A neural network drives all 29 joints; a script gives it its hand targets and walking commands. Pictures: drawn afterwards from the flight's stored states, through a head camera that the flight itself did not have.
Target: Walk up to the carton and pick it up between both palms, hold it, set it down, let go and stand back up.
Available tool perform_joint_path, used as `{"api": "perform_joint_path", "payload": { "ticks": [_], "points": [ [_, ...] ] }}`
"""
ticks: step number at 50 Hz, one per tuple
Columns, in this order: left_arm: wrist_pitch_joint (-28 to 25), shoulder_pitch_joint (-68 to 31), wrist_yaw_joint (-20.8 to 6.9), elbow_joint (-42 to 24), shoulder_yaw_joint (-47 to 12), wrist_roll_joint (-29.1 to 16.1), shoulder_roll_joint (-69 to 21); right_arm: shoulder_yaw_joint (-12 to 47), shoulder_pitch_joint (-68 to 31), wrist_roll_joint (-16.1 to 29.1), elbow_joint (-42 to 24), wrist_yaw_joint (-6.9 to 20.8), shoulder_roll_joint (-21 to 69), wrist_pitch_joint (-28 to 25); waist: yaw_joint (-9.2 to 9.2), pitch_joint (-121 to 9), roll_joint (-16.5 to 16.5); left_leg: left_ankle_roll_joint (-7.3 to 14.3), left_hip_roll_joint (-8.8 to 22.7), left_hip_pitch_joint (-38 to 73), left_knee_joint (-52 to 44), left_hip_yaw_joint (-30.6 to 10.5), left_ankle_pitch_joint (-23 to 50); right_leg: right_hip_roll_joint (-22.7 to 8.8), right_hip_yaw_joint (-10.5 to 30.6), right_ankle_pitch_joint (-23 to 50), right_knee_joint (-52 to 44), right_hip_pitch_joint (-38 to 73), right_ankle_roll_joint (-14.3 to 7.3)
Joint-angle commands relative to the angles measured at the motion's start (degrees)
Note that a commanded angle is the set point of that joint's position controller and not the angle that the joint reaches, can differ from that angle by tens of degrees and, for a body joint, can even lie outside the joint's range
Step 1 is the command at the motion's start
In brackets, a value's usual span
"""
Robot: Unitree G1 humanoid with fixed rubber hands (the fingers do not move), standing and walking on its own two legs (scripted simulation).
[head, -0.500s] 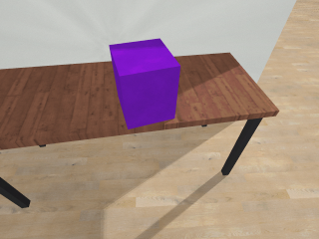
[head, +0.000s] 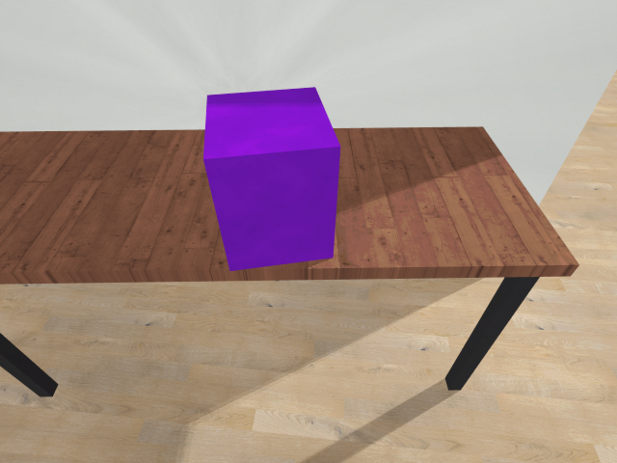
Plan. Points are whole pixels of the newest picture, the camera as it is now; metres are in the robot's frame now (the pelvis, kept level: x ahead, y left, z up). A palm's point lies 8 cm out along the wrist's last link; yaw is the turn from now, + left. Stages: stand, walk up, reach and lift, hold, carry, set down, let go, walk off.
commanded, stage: walk up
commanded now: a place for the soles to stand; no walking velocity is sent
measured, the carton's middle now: (272, 179) +0.60 +0.07 +0.05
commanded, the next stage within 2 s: none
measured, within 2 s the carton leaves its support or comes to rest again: neither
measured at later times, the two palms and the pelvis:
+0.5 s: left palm out of the picture +0.08 +0.21 -0.15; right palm (448, 382) +0.29 -0.22 -0.12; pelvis +0.15 -0.02 +0.00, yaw +12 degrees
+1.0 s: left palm (173, 438) +0.20 +0.20 -0.09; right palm (494, 353) +0.33 -0.30 -0.11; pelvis +0.16 -0.06 +0.02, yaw +15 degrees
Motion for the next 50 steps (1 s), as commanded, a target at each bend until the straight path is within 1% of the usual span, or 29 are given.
{"api": "perform_joint_path", "payload": {
  "ticks": [1,4,7,9,13,15,16,17,18,19,20,21,22,23,24,27,29,31,33,34,35,36,37,38,40,41,43,47,50],
  "points": [
    [-2.1,2.5,0.8,-3.1,1.7,0.5,10.0,0.9,2.8,0.3,-6.3,0.7,-1.5,-2.9,1.18,12.5,-8.6,0.8,4.5,-18.7,2.5,0.9,9.4,-22.4,31.9,-21.6,-37.2,0.6,-7.8],
    [-3.2,7.8,0.6,0.1,0.3,1.7,7.0,0.0,1.7,1.0,-7.5,1.3,-3.3,-2.6,0.92,12.2,-2.7,0.9,1.9,-16.7,-0.5,-0.3,14.4,-20.5,24.6,-12.7,-37.5,1.3,-6.6],
    [-3.7,9.6,0.9,1.9,0.0,1.9,8.4,-0.2,-1.8,0.4,-10.6,1.9,-4.3,-2.5,0.69,11.2,-2.8,0.4,1.6,-21.0,-4.0,-0.3,19.3,-22.7,22.1,-11.8,-39.1,5.7,-7.3],
    [-3.6,7.9,0.9,1.3,0.0,1.9,9.0,0.0,-4.6,0.6,-12.5,2.2,-4.4,-2.9,0.80,10.1,-4.1,0.4,2.3,-22.3,-8.2,1.4,22.4,-22.0,17.3,-8.1,-38.7,9.0,-7.5],
    [-3.0,6.0,0.7,0.0,-1.1,2.0,6.8,1.3,-13.4,1.4,-16.1,1.6,-0.2,-4.2,2.38,7.5,-5.7,1.4,0.6,-8.2,-24.5,11.3,30.3,-14.1,1.2,25.6,-25.9,5.2,-4.8],
    [-1.7,7.2,0.8,0.3,-1.1,2.1,8.2,1.1,-9.9,1.1,-15.4,0.8,0.0,-4.4,1.81,4.0,-4.1,1.9,-2.4,1.0,-29.8,14.6,34.0,-12.3,-1.4,29.3,-16.8,4.1,-4.0],
    [-1.2,7.5,0.7,0.3,-1.4,2.3,8.9,0.4,-4.0,0.7,-14.1,0.2,-1.2,-4.5,-0.20,0.1,-2.3,2.7,-3.9,8.2,-34.3,14.9,38.7,-11.0,-2.8,29.6,-9.7,4.0,-2.7],
    [-0.7,8.7,0.4,0.4,-1.8,2.4,9.4,-0.5,2.5,0.4,-12.8,-0.5,-3.6,-4.5,-2.63,-4.7,0.3,4.0,-3.5,14.8,-36.7,12.5,42.4,-9.0,-4.7,28.3,-0.7,3.7,-1.2],
    [-0.3,10.4,0.3,0.3,-2.3,2.4,8.4,-1.9,8.8,0.3,-12.4,-1.0,-6.3,-4.3,-5.28,-9.9,3.7,8.1,4.2,22.7,-35.2,0.2,46.8,-6.1,-5.7,18.5,12.4,-2.3,0.8],
    [0.9,14.2,0.3,-0.5,-2.7,2.3,6.2,-2.3,10.5,0.6,-13.1,-1.7,-8.5,-4.1,-4.29,-14.2,10.6,15.1,20.8,27.4,-36.8,-24.7,52.0,-0.6,-4.7,-17.1,26.8,-9.2,3.1],
    [2.6,14.9,0.6,-1.3,-2.0,0.7,9.1,-2.7,9.9,4.2,-13.2,-2.4,-9.2,-3.4,-5.05,-16.8,7.0,22.4,25.3,24.1,-40.9,-34.6,44.0,-2.3,4.0,-16.5,31.5,-10.0,4.9],
    [3.7,12.2,0.8,-2.4,-1.5,0.2,10.5,-3.6,5.1,4.3,-15.0,-3.3,-11.3,-2.8,-4.45,-15.4,8.6,23.4,26.7,21.1,-46.8,-40.7,27.3,-4.2,5.8,-14.7,33.2,-12.7,4.5],
    [3.7,8.0,0.7,-4.1,-1.2,0.2,11.4,-3.2,3.0,3.8,-16.2,-3.9,-10.3,-2.6,-4.70,-14.4,5.8,21.6,24.0,19.5,-50.4,-38.4,22.5,-4.2,7.4,-13.5,33.5,-13.7,4.1],
    [3.8,4.7,0.4,-4.8,-1.2,0.1,10.9,-2.5,1.7,3.1,-17.0,-4.3,-8.8,-2.6,-4.93,-13.6,1.8,18.8,20.9,18.0,-50.5,-32.7,23.2,-4.3,8.4,-12.4,33.4,-13.8,4.5],
    [4.2,3.6,0.4,-4.5,-1.6,0.0,9.0,-2.0,-0.7,2.7,-17.7,-4.6,-7.9,-2.8,-4.08,-10.7,1.0,16.8,19.5,13.0,-48.6,-26.2,27.8,-5.4,9.0,-12.5,30.4,-12.3,4.8],
    [3.9,4.3,0.6,-5.1,-3.0,0.1,3.8,-0.7,-11.6,2.1,-18.2,-3.5,-6.0,-3.4,0.99,-4.7,3.7,15.2,16.4,-2.5,-44.8,-15.6,37.9,-6.7,11.6,-14.3,18.6,-3.5,4.6],
    [3.3,4.0,0.6,-4.6,-3.2,-0.5,2.8,-0.4,-14.7,1.8,-17.9,-2.7,-6.2,-3.5,2.18,-3.8,5.9,13.2,13.4,-6.3,-40.5,-9.2,50.2,-6.2,10.4,-13.4,6.9,1.9,4.3],
    [2.2,4.7,0.3,-3.8,-2.5,-1.0,3.2,-0.4,-16.4,1.2,-17.7,-2.0,-7.6,-2.6,2.83,-5.7,4.7,9.9,9.3,-6.3,-34.0,-3.8,55.2,-4.1,5.9,0.4,-3.9,7.0,3.9],
    [1.2,7.9,0.2,-3.6,-0.7,-1.3,5.2,-0.4,-19.1,0.2,-18.3,-1.3,-9.3,-1.0,4.87,-8.9,1.2,7.4,6.0,-6.5,-25.8,0.1,51.6,0.0,0.6,19.6,-11.7,12.7,3.0],
    [0.7,8.2,0.5,-4.7,-0.1,-1.1,7.1,0.1,-18.7,0.4,-18.7,-0.9,-8.0,-0.4,5.42,-10.3,-2.2,5.6,4.1,-8.5,-21.7,1.6,45.4,-1.6,3.7,24.4,-14.3,13.7,2.1],
    [0.5,6.4,0.8,-7.0,1.1,0.2,12.1,0.2,-17.3,1.5,-20.1,-0.5,-5.3,0.1,4.68,-9.9,-12.5,2.0,-1.8,-15.9,-12.3,6.3,31.7,-12.9,19.3,29.5,-18.3,13.2,-1.5],
    [1.1,3.4,1.3,-8.8,3.0,-1.0,17.1,-0.6,-14.5,1.7,-19.8,-1.0,-5.4,1.4,5.48,-7.2,-18.2,-1.8,-5.6,-15.6,0.1,8.4,-2.8,-28.8,36.3,27.7,-29.6,4.3,-11.7],
    [1.2,-2.6,2.0,-9.6,4.1,-1.7,20.9,-0.9,-12.3,1.0,-19.1,-1.6,-5.6,2.7,3.87,-4.4,-18.3,-3.2,-2.2,-12.4,8.2,2.3,-3.5,-34.0,45.6,18.1,-33.9,-4.5,-18.4],
    [0.9,-8.0,2.3,-9.9,3.5,-1.7,17.8,-1.4,-13.4,0.9,-18.1,-1.4,-7.2,3.1,1.88,-0.7,-17.0,-3.2,-0.3,-13.6,9.8,0.9,-0.8,-32.7,43.1,15.2,-33.3,-5.5,-18.8],
    [0.9,-8.7,2.8,-11.3,2.7,-0.5,12.8,-2.2,-14.7,1.4,-16.3,-0.8,-7.7,3.0,1.80,1.8,-14.0,-3.5,-1.7,-18.9,8.4,-0.1,0.7,-23.4,26.3,27.8,-26.7,1.5,-13.5],
    [0.7,-9.2,3.0,-11.6,2.2,-0.3,11.2,-2.1,-12.9,1.5,-15.0,-0.7,-6.6,2.9,0.85,1.1,-14.2,-3.7,-1.5,-19.0,7.7,-0.8,2.9,-19.7,21.2,32.9,-23.3,3.1,-10.9],
    [-0.1,-7.9,2.6,-11.5,1.8,-0.1,9.9,-1.3,-12.7,1.2,-15.6,0.1,-4.3,2.5,1.11,-2.2,-12.7,-3.7,-1.4,-15.4,5.1,0.7,5.9,-15.9,19.7,30.4,-20.9,4.2,-8.7],
    [-1.0,-6.0,2.5,-11.3,1.7,0.7,8.6,0.0,-14.1,2.6,-16.6,1.1,-3.4,2.2,2.52,-10.5,-14.6,-4.6,1.0,-14.3,-13.4,4.3,3.7,-15.8,19.9,19.1,-19.9,15.9,-9.1],
    [-0.1,-5.2,1.7,-11.3,2.1,2.0,10.2,-0.2,-12.9,2.3,-16.8,1.4,-2.9,1.8,2.55,-12.7,-16.5,-3.6,0.8,-3.4,-30.7,7.9,5.6,-14.6,18.7,16.0,-17.1,12.5,-7.6]
  ]
}}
